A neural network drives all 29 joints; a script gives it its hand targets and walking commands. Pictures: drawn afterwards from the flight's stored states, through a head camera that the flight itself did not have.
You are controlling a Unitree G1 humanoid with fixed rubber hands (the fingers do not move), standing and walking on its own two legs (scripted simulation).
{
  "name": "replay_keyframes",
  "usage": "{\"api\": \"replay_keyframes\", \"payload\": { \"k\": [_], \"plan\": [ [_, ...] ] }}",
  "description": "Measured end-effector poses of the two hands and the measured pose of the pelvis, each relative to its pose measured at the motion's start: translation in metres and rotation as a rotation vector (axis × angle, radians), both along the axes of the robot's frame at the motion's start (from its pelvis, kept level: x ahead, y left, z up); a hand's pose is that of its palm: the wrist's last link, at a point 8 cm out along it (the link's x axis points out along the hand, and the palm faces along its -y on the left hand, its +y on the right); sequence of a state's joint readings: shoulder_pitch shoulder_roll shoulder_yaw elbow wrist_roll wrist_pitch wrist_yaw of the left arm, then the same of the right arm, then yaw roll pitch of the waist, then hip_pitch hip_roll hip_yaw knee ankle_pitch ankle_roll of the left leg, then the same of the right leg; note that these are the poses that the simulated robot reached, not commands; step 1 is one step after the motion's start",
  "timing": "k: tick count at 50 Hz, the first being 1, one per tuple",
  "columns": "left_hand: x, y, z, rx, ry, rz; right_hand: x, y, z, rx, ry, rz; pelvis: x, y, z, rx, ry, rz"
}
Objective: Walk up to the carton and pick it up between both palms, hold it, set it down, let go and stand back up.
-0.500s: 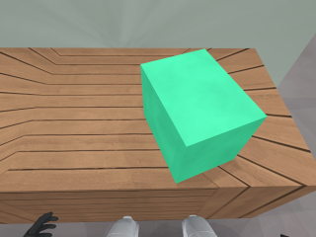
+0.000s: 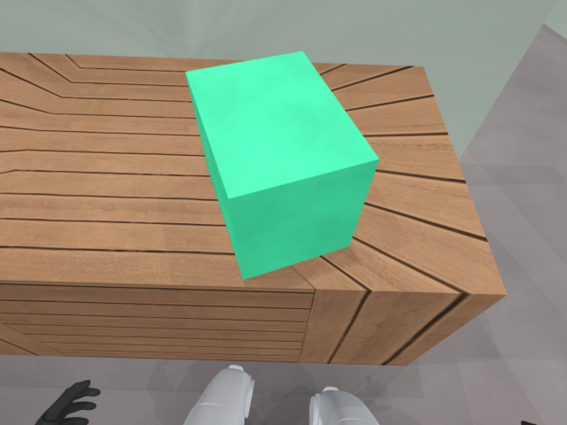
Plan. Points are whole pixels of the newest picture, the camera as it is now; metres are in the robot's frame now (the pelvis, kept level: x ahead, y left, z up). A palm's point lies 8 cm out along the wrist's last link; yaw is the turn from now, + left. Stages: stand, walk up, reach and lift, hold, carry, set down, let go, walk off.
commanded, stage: walk up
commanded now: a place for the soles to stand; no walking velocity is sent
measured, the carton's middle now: (273, 165) +0.54 +0.06 +0.00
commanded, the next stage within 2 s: none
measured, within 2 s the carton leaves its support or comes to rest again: neither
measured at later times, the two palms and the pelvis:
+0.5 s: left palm out of the picture +0.07 +0.33 -0.08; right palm out of the picture +0.07 -0.34 -0.07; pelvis -0.03 +0.00 +0.00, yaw +2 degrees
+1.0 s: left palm out of the picture +0.10 +0.34 -0.08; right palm out of the picture +0.09 -0.32 -0.07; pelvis -0.01 +0.02 +0.00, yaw +2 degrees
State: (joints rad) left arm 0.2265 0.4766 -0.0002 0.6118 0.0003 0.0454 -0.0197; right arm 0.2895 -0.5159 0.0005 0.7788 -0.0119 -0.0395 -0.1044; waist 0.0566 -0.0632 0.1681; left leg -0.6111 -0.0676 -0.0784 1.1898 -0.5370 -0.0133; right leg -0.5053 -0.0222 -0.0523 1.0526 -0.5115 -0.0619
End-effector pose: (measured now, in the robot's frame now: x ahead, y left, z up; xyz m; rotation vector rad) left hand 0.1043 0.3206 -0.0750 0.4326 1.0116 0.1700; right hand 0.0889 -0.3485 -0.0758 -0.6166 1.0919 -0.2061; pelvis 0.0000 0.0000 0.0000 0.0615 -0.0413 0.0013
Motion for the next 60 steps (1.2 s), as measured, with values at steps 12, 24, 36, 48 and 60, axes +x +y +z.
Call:
{"api": "replay_keyframes", "payload": {
  "k": [12,24,36,48,60],
  "plan": [
    [-0.020,0.013,-0.009,-0.031,-0.074,0.032,0.004,0.020,0.015,-0.001,-0.073,0.052,-0.015,0.013,-0.003,-0.041,-0.015,0.044],
    [-0.028,0.005,-0.003,-0.018,-0.075,0.013,-0.016,0.012,0.009,0.023,-0.071,0.016,-0.026,0.005,-0.002,-0.032,-0.025,0.034],
    [-0.014,0.017,-0.005,-0.027,-0.073,-0.016,-0.019,0.027,0.012,0.028,-0.080,0.004,-0.022,0.020,-0.002,-0.050,-0.017,0.031],
    [-0.007,0.017,-0.002,-0.015,-0.066,0.001,-0.002,0.028,0.007,0.041,-0.059,0.022,-0.010,0.017,-0.001,-0.041,0.001,0.037],
    [0.000,0.018,0.000,-0.014,-0.066,0.002,0.004,0.030,0.007,0.046,-0.056,0.026,-0.005,0.018,0.000,-0.040,0.011,0.036]
  ]
}}
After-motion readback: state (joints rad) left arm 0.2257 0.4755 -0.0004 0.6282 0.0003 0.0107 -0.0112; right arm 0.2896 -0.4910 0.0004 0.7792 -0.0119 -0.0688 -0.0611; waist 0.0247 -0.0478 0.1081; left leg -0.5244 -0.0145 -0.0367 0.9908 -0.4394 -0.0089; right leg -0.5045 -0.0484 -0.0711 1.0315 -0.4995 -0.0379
